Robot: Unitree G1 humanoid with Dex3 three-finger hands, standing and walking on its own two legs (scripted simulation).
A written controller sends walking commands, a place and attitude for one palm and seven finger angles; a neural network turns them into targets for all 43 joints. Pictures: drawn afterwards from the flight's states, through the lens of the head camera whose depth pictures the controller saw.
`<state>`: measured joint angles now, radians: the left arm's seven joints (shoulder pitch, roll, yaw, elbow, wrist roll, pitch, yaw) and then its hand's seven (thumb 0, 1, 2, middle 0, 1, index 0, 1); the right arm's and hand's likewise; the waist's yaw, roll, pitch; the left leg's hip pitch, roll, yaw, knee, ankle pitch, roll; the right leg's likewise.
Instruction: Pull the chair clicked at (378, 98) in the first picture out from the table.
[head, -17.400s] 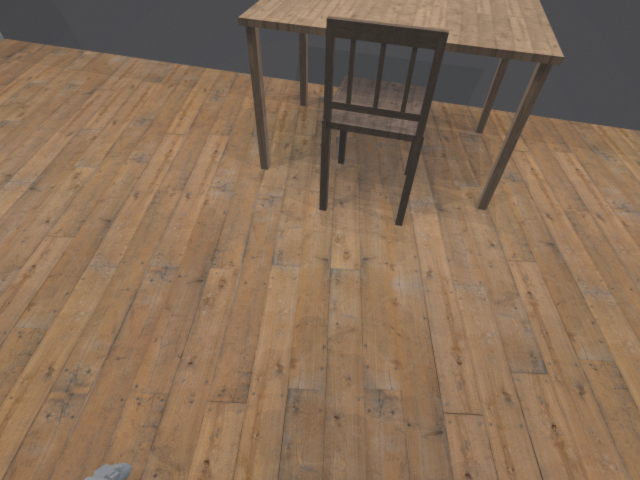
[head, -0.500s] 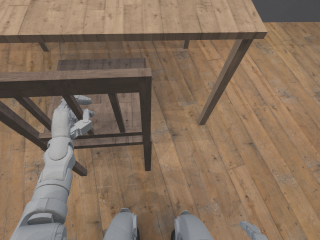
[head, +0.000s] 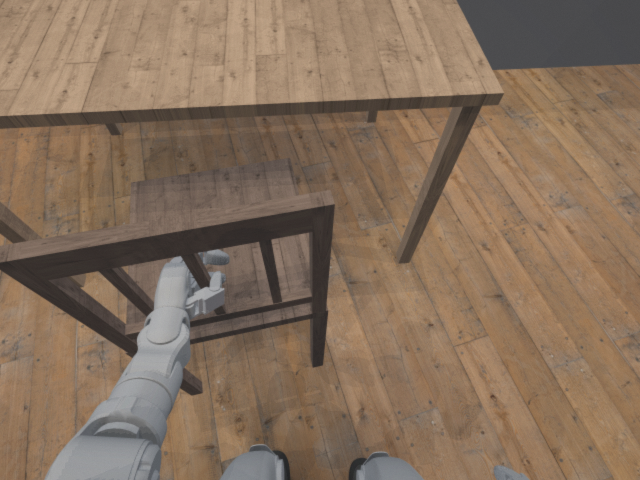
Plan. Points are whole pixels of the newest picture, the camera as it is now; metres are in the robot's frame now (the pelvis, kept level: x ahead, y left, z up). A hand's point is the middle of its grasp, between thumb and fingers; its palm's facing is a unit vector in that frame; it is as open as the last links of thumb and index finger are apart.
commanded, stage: step backward, pulling the chair out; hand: left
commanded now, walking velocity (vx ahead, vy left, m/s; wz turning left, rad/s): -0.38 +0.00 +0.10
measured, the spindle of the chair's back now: (206, 284) +0.39 +0.17 -0.09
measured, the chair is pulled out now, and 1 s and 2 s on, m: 0.13 0.23 0.39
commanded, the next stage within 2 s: none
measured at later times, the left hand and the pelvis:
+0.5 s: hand (226, 346) +0.29 +0.13 -0.06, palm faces +0.01 -0.99 -0.17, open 5.0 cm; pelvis -0.05 +0.00 +0.00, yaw +1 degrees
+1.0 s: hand (220, 353) +0.28 +0.13 -0.06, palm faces +0.02 -0.98 -0.18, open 5.1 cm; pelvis -0.08 -0.01 +0.00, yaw +4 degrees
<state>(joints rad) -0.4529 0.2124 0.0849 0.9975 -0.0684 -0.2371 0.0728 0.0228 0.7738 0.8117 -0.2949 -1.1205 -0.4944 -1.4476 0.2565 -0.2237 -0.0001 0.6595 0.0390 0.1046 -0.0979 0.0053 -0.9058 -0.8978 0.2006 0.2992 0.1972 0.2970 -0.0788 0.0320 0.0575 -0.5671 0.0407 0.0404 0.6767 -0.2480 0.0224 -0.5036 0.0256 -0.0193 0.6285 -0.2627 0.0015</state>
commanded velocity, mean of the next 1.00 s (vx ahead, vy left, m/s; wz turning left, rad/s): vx -0.38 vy -0.01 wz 0.05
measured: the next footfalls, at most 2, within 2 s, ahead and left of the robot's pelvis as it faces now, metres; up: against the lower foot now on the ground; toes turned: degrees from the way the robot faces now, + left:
left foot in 0.84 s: -0.09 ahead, +0.13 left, +0.00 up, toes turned +6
right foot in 1.34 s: -0.02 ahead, -0.12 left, +0.00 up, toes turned +2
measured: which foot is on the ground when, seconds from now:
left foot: down 0.00-0.64, up 0.66-0.82, down 0.84-1.00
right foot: down 0.00-1.00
